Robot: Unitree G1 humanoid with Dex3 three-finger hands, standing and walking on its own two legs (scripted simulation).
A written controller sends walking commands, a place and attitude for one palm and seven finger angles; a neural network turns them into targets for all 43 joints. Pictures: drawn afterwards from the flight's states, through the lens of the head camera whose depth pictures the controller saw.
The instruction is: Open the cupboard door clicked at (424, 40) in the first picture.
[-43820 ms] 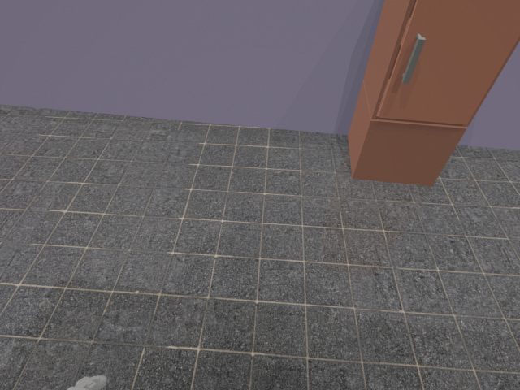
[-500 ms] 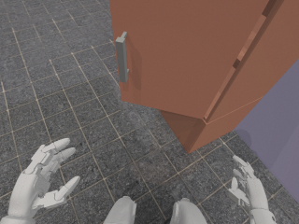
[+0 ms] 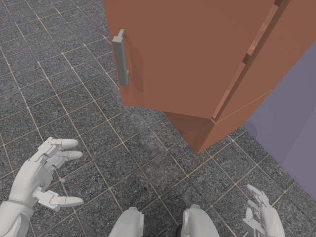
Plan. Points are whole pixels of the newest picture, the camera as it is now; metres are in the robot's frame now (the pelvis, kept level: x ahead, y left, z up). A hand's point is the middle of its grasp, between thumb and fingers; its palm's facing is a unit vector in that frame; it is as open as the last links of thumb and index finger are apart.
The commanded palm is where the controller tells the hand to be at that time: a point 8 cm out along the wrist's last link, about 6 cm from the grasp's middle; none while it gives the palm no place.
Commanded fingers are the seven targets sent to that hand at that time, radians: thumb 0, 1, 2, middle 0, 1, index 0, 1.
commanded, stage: raise the hand with hooked fingers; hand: left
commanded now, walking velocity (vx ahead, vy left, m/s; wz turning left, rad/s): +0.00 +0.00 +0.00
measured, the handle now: (123, 59) +0.60 +0.15 +0.05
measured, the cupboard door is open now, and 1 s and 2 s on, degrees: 48 48 48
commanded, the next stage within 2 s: move the hooked fingers beside the handle in 1.02 s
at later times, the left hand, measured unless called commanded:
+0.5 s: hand (43, 149) +0.29 +0.28 +0.06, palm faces -0.07 -0.99 -0.07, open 13.9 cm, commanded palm +0.27 +0.32 +0.06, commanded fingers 0.00 -0.50 0.30 -0.30 -1.20 -0.30 -1.20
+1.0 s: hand (50, 151) +0.29 +0.26 +0.05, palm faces -0.13 -0.99 -0.06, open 13.9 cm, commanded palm +0.27 +0.32 +0.06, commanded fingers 0.00 -0.50 0.30 -0.30 -1.20 -0.30 -1.20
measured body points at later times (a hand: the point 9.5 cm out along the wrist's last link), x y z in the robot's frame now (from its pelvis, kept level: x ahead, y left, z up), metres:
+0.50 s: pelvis +0.01 +0.00 +0.01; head +0.10 +0.02 +0.45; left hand +0.28 +0.33 +0.06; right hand +0.18 -0.24 -0.07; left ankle +0.00 +0.09 -0.63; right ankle +0.06 -0.13 -0.63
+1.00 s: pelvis +0.01 +0.00 +0.01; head +0.10 +0.02 +0.45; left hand +0.29 +0.32 +0.06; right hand +0.17 -0.26 -0.06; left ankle +0.00 +0.09 -0.63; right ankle +0.06 -0.13 -0.63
